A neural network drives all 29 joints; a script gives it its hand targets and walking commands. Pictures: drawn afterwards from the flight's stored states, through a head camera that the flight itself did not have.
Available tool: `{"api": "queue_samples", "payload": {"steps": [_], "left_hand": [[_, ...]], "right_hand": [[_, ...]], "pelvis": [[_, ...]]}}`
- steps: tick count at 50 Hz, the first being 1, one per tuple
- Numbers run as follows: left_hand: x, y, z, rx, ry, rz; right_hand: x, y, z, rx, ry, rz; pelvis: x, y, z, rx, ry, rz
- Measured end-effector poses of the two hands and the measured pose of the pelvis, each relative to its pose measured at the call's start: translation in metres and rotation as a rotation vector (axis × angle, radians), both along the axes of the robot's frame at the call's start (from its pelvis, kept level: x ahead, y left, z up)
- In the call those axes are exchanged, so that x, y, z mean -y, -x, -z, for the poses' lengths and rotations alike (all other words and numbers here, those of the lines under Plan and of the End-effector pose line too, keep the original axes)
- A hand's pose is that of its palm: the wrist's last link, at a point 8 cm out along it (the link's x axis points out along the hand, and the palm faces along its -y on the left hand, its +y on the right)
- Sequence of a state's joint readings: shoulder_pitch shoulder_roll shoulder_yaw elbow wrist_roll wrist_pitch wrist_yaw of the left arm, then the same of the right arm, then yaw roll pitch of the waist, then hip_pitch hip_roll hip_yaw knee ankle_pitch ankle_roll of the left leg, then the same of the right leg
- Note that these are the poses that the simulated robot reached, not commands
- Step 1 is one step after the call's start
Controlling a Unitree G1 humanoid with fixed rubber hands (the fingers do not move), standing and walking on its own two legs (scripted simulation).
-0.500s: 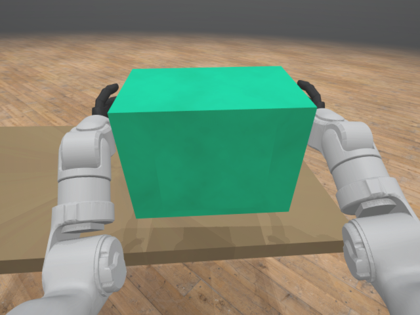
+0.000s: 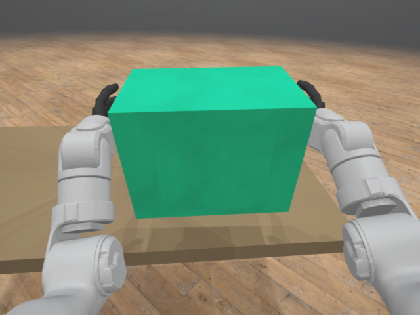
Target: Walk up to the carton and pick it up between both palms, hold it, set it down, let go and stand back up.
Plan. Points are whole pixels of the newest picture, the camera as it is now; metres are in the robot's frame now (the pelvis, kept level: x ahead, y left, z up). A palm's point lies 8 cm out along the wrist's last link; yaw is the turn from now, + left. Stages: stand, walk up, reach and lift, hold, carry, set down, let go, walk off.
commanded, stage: hold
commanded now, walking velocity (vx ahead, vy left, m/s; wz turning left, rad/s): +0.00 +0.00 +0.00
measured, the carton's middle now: (210, 140) +0.37 +0.00 +0.25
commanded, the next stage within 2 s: set down in 0.80 s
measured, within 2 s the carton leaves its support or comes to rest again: neither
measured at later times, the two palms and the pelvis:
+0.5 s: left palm (104, 125) +0.36 +0.19 +0.28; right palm (311, 119) +0.37 -0.18 +0.29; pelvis +0.00 +0.00 +0.00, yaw +0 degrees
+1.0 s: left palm (101, 116) +0.37 +0.19 +0.29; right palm (310, 114) +0.37 -0.17 +0.30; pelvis +0.00 +0.00 +0.00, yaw +1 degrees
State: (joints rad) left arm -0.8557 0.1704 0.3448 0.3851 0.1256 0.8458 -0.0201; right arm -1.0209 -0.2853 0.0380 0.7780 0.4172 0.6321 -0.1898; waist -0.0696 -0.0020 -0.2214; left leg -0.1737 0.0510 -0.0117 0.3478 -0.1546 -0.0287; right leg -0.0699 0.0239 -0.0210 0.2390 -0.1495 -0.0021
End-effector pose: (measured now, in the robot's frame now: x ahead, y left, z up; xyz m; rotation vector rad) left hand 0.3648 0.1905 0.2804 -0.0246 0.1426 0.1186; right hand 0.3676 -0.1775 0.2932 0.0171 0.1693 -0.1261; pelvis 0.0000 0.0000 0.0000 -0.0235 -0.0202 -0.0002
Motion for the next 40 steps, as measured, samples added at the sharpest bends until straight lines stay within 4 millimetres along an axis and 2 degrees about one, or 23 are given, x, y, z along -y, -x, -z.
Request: {"api": "queue_samples", "payload": {"steps": [40], "left_hand": [[0.0000,-0.0001,-0.0002,0.001,0.000,0.000]], "right_hand": [[0.0000,0.0000,0.0000,-0.001,0.000,0.000]], "pelvis": [[-0.0001,0.0000,0.0000,0.000,0.000,0.000]]}}
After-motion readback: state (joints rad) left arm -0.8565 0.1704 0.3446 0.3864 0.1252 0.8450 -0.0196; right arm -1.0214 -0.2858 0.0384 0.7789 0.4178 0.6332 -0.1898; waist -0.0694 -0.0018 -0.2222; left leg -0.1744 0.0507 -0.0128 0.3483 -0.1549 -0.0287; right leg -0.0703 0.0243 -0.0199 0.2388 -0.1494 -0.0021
